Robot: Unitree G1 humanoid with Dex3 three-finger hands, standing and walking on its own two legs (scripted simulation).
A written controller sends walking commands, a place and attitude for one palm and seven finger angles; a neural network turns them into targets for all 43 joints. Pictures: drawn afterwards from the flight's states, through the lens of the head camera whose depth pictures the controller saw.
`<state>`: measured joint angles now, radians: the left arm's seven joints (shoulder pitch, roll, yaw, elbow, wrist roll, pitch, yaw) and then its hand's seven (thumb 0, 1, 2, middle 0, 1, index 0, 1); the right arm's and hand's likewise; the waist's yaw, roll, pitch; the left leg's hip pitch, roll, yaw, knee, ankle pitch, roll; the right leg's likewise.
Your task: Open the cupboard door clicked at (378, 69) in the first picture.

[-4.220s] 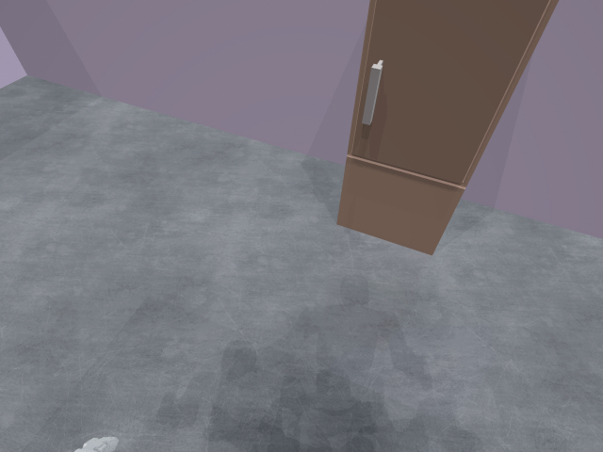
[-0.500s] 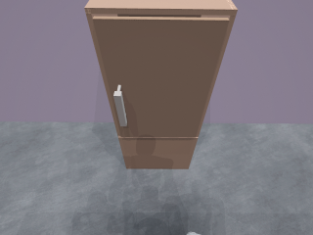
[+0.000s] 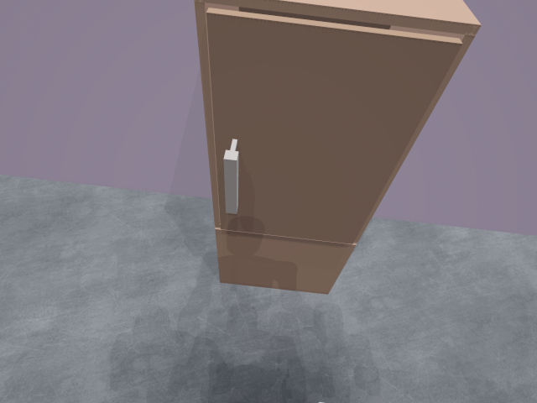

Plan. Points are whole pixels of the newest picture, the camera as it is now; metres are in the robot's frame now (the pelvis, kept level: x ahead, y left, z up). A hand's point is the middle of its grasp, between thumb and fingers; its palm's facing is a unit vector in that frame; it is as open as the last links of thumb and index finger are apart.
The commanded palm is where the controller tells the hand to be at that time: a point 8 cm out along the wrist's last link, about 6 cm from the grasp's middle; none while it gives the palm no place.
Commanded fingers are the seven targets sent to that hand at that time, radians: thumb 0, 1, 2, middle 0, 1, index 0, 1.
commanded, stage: come to a stop and stand still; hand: left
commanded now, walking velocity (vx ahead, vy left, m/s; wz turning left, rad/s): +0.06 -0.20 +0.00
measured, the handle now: (233, 177) +0.57 +0.12 -0.07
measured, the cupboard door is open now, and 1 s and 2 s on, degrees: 0 0 0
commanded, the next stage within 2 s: look again from close up in 1.20 s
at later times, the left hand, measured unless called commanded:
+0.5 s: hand out of the picture +0.01 +0.15 -0.16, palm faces -0.01 -0.98 -0.20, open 7.4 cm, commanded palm none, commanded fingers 0.00 0.90 0.90 -0.20 -0.30 -0.20 -0.30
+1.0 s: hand out of the picture -0.04 +0.07 -0.16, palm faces +0.05 -0.99 -0.13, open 7.4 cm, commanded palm none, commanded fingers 0.00 0.90 0.90 -0.20 -0.30 -0.20 -0.30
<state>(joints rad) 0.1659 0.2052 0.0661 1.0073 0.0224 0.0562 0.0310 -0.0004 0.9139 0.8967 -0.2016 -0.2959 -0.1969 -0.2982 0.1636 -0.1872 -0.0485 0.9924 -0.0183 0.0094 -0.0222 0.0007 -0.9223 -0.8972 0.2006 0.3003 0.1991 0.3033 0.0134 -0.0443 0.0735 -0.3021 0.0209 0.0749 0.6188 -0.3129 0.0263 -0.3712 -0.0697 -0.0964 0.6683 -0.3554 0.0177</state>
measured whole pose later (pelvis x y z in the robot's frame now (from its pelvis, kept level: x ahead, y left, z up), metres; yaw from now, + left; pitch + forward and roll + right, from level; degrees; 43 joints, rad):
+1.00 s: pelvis -0.01 -0.07 +0.01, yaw -1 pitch -1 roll +0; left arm 0.33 0.07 0.01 1.15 0.01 0.00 0.03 0.00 0.91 0.90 -0.20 -0.30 -0.20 -0.30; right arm 0.30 -0.11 -0.01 1.18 -0.01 0.00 -0.04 0.00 -0.91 -0.90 0.20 0.30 0.20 0.30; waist 0.00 0.00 0.03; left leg -0.22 0.09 0.03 0.43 -0.19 -0.07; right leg -0.11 0.03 -0.08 0.42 -0.30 -0.05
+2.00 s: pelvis -0.01 -0.01 +0.01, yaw -3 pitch +0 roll +0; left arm 0.31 0.20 -0.01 1.08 0.02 0.01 0.03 0.00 0.91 0.90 -0.20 -0.30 -0.19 -0.30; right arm 0.28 -0.18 0.01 1.08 -0.01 -0.01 -0.01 0.00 -0.91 -0.90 0.20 0.30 0.20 0.30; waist 0.01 -0.01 0.02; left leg -0.27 -0.02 0.07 0.47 -0.22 0.04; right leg -0.19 -0.05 -0.01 0.49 -0.31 0.03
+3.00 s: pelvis -0.03 -0.02 +0.01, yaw -2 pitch -3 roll -1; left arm 0.21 0.30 0.01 0.91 0.02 0.02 0.01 0.01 0.91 0.90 -0.20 -0.30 -0.20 -0.30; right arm 0.18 -0.27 -0.02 0.94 -0.02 0.00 0.00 0.00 -0.91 -0.90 0.21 0.30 0.20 0.30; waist 0.01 -0.01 0.00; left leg -0.28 0.00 0.07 0.54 -0.22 0.05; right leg -0.16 -0.03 -0.04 0.52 -0.31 0.02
